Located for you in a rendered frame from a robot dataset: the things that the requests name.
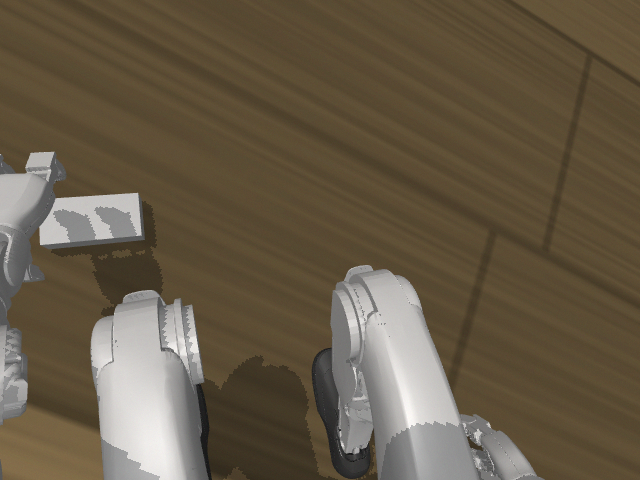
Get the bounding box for small box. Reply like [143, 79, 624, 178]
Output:
[39, 193, 145, 249]

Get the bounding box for left robot arm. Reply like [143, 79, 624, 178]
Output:
[0, 225, 31, 480]

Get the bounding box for right robot hand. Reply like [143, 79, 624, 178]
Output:
[460, 414, 537, 480]

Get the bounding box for right robot foot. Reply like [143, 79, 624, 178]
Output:
[312, 348, 370, 479]

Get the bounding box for left robot foot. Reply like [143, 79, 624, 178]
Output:
[196, 384, 212, 480]

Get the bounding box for left robot hand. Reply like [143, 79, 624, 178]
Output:
[0, 152, 67, 282]

